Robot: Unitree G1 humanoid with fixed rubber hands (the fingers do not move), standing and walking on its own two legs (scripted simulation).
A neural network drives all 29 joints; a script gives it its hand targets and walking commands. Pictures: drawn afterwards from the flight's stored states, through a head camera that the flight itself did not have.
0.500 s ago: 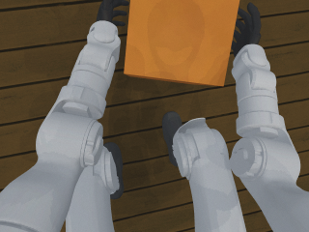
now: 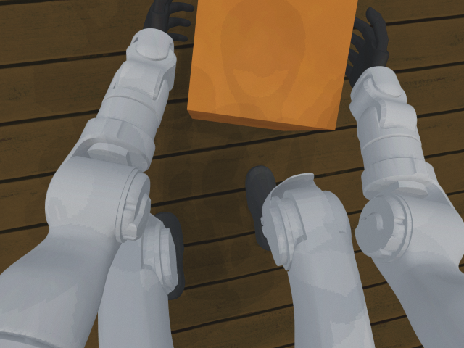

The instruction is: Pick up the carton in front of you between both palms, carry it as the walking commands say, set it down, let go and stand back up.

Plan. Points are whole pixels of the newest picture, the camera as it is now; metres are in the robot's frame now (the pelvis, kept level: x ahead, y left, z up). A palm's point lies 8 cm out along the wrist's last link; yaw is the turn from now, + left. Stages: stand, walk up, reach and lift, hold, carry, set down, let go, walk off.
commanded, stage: set down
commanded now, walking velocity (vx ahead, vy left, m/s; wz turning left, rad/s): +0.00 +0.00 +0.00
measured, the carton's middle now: (255, 66) +0.50 -0.14 -0.25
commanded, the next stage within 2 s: let go in 1.86 s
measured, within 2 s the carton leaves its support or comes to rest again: neither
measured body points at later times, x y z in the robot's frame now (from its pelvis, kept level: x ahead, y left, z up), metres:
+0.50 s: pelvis +0.00 +0.00 -0.01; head +0.36 +0.00 +0.26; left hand +0.56 +0.01 -0.19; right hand +0.46 -0.29 -0.17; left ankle +0.09 +0.10 -0.35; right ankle +0.16 -0.14 -0.35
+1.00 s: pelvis +0.00 -0.01 +0.01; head +0.36 -0.03 +0.27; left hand +0.58 +0.03 -0.16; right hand +0.45 -0.32 -0.15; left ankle +0.09 +0.10 -0.35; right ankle +0.16 -0.14 -0.35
